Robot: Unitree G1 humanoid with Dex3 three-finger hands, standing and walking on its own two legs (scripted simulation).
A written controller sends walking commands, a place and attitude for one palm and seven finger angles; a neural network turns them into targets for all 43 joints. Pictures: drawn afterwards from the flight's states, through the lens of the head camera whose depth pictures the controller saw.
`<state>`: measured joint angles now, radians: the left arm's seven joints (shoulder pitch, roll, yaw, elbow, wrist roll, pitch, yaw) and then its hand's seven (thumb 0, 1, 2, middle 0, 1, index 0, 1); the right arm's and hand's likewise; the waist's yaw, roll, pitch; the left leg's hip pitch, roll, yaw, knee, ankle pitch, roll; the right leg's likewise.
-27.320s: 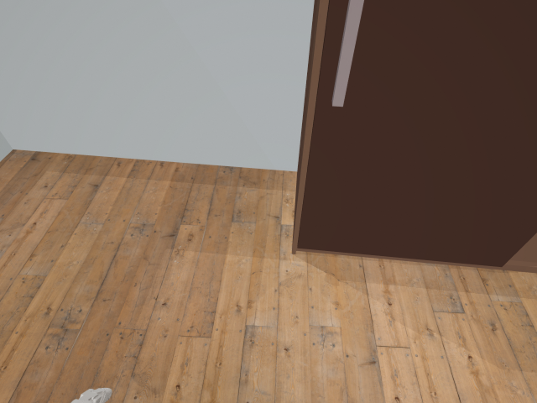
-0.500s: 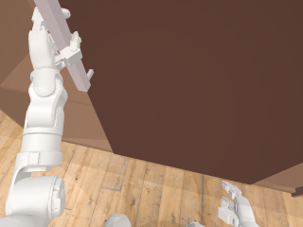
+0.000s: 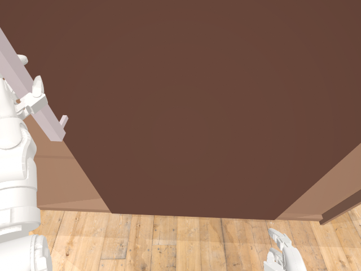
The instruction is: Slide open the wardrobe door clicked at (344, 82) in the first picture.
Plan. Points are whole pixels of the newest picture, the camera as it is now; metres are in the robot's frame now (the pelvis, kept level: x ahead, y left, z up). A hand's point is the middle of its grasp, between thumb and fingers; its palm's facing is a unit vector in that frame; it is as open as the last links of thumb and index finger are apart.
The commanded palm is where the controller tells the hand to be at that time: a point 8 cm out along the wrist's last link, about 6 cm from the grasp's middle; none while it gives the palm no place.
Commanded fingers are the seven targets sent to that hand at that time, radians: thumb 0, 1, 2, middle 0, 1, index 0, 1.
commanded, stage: stop walking and hold the door there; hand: left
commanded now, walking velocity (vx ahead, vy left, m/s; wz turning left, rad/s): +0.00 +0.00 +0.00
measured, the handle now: (31, 80) +0.42 +0.34 +0.19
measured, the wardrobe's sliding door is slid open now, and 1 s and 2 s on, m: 0.58 0.58 0.58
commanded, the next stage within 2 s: none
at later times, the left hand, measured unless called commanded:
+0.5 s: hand (36, 95) +0.38 +0.31 +0.18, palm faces +0.55 -0.81 -0.19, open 6.9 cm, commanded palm +0.34 +0.34 +0.16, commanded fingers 0.00 0.90 0.90 -0.45 -1.40 -0.45 -1.40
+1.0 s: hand (33, 96) +0.38 +0.32 +0.18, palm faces +0.44 -0.88 -0.21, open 6.8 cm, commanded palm +0.34 +0.35 +0.16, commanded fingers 0.00 0.90 0.90 -0.45 -1.40 -0.45 -1.40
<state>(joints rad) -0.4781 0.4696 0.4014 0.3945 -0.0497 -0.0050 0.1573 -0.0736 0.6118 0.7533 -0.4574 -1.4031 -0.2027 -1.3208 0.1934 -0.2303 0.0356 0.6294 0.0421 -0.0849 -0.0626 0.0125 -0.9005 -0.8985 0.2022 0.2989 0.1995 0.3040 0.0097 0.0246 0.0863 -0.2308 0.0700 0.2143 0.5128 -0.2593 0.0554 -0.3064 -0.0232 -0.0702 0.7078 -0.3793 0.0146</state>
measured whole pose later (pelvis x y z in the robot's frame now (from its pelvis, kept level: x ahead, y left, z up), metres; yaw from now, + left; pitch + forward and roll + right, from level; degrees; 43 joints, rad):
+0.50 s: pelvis -0.03 -0.01 +0.00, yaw -2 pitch -1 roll +0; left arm -0.58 0.58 0.43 0.74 -0.01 -0.07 0.15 -0.08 0.63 0.72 -0.40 -1.38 -0.20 -1.32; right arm 0.27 -0.31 -0.01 0.70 0.05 -0.04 -0.12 0.01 -0.90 -0.90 0.20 0.30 0.20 0.30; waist -0.05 0.00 0.00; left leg -0.28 0.08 0.26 0.51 -0.22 0.05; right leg -0.29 -0.02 -0.04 0.50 -0.21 0.01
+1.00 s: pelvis -0.05 +0.05 -0.01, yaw +0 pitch -1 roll +0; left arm -0.67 0.48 0.31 0.71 -0.01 -0.10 0.12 -0.09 0.60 0.74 -0.45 -1.39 -0.25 -1.37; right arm 0.21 -0.34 -0.03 0.71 0.06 0.02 -0.10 0.01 -0.90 -0.90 0.20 0.30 0.20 0.30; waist -0.03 0.02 0.04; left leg -0.33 -0.04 0.22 0.57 -0.24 0.07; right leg -0.33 -0.13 -0.03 0.59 -0.23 0.07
